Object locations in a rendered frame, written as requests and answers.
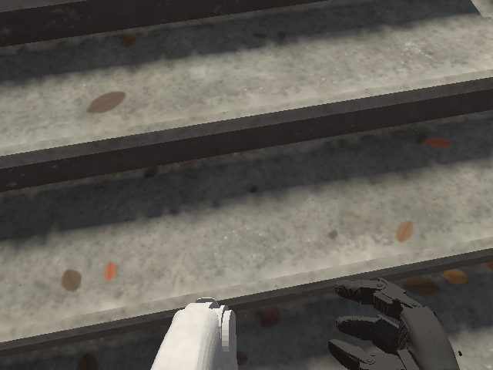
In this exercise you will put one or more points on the robot left thigh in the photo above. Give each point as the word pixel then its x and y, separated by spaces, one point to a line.
pixel 201 337

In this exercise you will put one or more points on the robot right hand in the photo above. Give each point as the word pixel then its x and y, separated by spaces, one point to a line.
pixel 417 343

